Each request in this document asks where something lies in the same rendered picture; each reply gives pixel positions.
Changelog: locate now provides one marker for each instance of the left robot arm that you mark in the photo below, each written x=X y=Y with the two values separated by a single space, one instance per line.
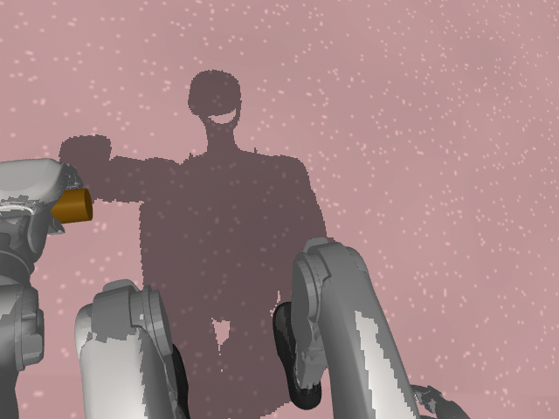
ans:
x=23 y=232

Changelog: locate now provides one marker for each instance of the right robot hand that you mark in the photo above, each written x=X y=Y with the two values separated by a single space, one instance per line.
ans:
x=434 y=402

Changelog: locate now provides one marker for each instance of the can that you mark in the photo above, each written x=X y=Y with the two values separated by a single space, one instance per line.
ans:
x=75 y=205

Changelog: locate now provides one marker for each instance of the right robot foot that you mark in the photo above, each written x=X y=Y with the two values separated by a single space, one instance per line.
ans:
x=285 y=344

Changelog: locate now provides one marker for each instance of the left robot foot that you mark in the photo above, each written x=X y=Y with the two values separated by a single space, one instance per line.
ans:
x=182 y=384

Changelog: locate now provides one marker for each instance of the left robot hand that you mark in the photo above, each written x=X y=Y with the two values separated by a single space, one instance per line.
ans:
x=41 y=182

